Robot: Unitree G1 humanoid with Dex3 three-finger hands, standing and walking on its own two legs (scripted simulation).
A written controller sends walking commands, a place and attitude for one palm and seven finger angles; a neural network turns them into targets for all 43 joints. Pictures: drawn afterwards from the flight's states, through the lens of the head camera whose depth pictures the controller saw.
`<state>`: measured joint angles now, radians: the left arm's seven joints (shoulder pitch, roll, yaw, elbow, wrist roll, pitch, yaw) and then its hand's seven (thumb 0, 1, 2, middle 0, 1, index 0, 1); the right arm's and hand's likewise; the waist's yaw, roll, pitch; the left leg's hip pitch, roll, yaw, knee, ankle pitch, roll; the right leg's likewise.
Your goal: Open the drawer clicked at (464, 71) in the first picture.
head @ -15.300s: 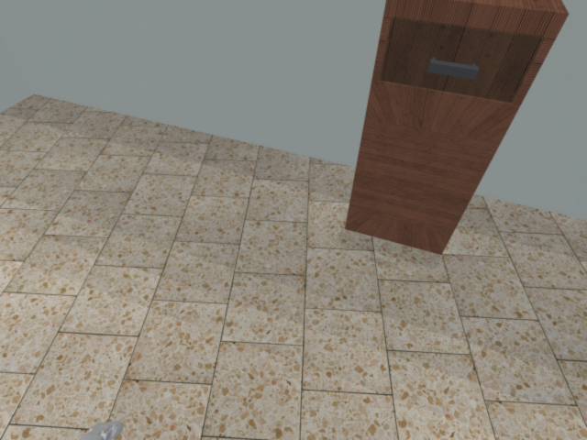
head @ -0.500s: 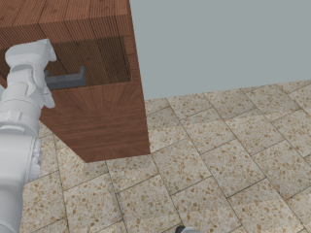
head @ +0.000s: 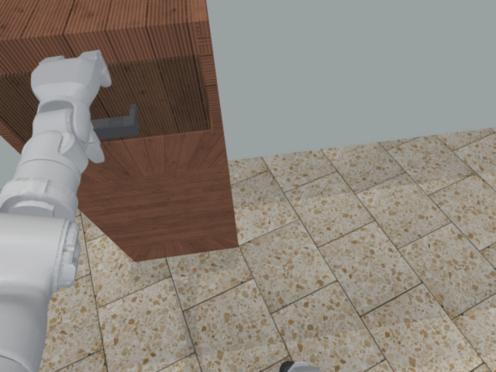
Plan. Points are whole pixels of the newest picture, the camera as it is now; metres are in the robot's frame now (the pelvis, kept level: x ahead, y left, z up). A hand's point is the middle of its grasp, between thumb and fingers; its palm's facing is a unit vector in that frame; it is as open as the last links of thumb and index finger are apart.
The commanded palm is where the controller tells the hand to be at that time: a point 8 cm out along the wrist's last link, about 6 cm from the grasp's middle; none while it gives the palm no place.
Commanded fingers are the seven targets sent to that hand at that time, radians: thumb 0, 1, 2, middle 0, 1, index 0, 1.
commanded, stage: move the hooked fingers above the handle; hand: left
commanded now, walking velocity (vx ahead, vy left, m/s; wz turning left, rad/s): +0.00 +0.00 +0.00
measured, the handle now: (102, 120) +0.56 +0.24 +0.06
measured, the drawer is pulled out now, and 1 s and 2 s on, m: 0.00 0.00 0.00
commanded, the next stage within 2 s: lift the fingers back up to retry in 0.86 s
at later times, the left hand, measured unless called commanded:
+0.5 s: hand (82, 106) +0.52 +0.23 +0.13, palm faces +0.07 +0.00 -1.00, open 13.6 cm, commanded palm +0.49 +0.24 +0.17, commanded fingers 0.00 -0.50 0.30 -0.30 -1.20 -0.30 -1.20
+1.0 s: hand (60, 121) +0.49 +0.26 +0.13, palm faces +0.00 +0.04 -1.00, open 13.8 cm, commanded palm +0.49 +0.25 +0.18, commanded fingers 0.00 -0.50 0.30 -0.30 -1.20 -0.30 -1.20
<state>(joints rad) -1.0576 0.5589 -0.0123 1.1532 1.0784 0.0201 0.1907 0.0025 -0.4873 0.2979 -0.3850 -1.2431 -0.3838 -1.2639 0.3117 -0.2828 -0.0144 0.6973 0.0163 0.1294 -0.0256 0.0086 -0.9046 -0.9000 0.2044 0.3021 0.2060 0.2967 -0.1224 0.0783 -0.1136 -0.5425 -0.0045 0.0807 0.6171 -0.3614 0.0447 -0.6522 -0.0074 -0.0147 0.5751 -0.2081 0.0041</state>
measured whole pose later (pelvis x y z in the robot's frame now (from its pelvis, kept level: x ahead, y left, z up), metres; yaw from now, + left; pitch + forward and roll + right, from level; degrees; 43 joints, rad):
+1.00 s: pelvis +0.00 -0.01 +0.00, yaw +3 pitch +15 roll +0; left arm -1.02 0.60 -0.08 1.09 1.05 -0.04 0.15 0.00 -0.49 0.30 -0.32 -1.20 -0.32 -1.20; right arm 0.30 -0.29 -0.04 0.70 0.02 0.09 -0.04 0.01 -0.90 -0.90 0.21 0.30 0.21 0.30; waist -0.07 0.05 -0.08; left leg -0.51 -0.01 0.03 0.60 -0.35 0.03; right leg -0.60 -0.01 -0.06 0.56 -0.22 -0.01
